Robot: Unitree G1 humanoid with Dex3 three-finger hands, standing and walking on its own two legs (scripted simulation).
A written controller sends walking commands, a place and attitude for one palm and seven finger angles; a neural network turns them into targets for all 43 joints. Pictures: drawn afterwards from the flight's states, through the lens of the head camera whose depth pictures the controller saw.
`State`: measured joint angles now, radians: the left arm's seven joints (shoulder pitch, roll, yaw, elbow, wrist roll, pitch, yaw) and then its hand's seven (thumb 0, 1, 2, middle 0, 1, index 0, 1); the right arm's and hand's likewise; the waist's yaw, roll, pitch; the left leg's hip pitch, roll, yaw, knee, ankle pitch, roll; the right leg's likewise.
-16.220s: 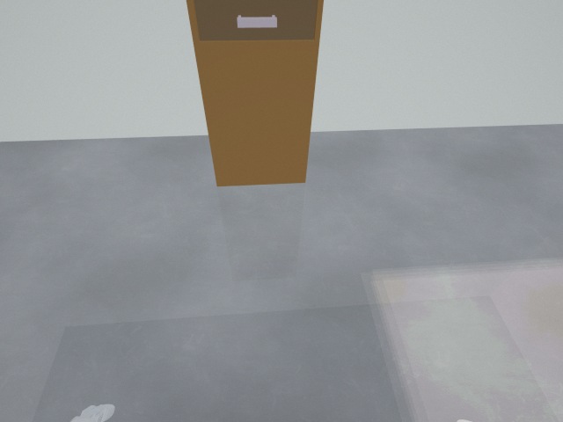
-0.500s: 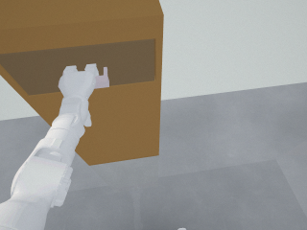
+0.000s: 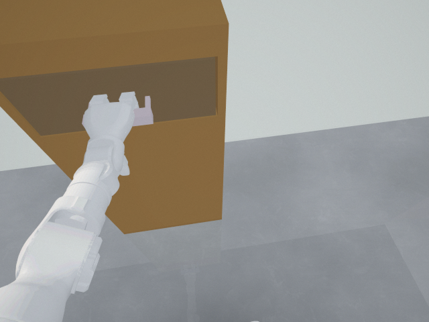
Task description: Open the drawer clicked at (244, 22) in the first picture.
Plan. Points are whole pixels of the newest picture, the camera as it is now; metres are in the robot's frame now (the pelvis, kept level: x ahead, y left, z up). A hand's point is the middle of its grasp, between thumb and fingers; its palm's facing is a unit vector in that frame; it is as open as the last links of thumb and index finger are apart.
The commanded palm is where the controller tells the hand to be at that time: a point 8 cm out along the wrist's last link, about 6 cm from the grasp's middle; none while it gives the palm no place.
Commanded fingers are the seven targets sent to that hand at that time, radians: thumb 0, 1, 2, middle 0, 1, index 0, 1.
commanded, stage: close the thumb around the handle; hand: left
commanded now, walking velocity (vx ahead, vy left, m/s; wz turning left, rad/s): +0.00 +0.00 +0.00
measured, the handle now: (119, 111) +0.52 +0.19 +0.07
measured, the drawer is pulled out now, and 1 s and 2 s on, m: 0.00 0.01 0.02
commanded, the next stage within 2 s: pull the drawer open in 0.54 s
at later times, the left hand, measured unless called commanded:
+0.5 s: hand (119, 135) +0.48 +0.19 +0.04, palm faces -0.01 -0.02 -1.00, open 5.7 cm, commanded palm +0.45 +0.19 +0.09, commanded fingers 0.00 0.90 0.90 -0.40 -1.35 -0.40 -1.35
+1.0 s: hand (119, 140) +0.46 +0.19 +0.04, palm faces +0.01 -0.03 -1.00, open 5.7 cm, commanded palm +0.41 +0.18 +0.09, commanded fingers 0.00 0.90 0.90 -0.40 -1.35 -0.40 -1.35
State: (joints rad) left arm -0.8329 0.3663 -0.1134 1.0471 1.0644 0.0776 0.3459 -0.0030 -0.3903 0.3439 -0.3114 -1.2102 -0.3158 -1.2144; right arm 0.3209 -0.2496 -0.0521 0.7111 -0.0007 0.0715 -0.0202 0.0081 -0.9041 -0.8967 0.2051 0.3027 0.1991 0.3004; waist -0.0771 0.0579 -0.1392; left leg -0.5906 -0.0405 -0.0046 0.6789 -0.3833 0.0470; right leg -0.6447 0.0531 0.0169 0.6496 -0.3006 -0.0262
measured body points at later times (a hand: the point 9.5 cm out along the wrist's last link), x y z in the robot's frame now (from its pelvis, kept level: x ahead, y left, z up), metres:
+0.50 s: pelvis +0.00 +0.00 +0.00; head +0.08 -0.01 +0.44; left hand +0.47 +0.19 +0.10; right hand +0.05 -0.26 -0.14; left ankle -0.05 +0.09 -0.72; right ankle +0.00 -0.11 -0.72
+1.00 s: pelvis +0.02 +0.01 +0.00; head +0.09 -0.01 +0.45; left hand +0.46 +0.19 +0.10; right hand +0.08 -0.26 -0.13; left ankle -0.05 +0.09 -0.72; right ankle +0.00 -0.11 -0.72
